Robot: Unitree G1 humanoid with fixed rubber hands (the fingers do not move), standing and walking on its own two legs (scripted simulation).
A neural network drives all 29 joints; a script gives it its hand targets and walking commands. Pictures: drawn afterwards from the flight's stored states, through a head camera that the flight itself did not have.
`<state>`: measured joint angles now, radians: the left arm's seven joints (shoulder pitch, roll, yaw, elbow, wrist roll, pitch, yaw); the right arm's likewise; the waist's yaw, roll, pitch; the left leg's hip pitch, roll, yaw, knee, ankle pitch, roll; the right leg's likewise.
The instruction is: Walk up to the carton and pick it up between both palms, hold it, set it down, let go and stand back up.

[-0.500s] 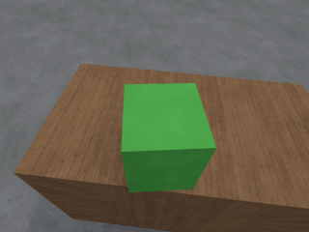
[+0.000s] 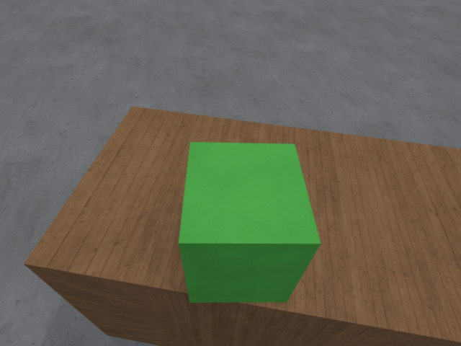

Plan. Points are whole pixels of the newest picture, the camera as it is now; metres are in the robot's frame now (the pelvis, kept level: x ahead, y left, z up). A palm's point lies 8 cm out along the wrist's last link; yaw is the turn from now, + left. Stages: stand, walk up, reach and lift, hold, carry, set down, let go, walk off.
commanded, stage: walk up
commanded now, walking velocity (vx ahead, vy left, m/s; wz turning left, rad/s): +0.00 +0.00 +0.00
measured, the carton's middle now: (240, 225) +0.35 +0.00 -0.01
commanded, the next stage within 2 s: none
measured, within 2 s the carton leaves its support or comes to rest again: neither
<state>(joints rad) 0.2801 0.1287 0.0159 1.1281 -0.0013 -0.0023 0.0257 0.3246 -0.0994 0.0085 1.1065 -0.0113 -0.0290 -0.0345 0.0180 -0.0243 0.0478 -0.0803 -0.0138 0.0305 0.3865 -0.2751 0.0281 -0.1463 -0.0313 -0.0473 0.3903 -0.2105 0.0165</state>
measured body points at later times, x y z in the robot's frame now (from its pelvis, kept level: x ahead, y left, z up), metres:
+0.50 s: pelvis +0.02 +0.02 +0.00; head +0.03 +0.03 +0.45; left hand -0.01 +0.22 -0.17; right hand -0.01 -0.17 -0.16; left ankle -0.04 +0.10 -0.74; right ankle +0.00 -0.13 -0.74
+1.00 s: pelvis +0.02 +0.03 +0.00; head +0.03 +0.04 +0.45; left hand -0.01 +0.23 -0.17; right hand -0.02 -0.17 -0.16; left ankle -0.04 +0.10 -0.74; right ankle +0.00 -0.13 -0.74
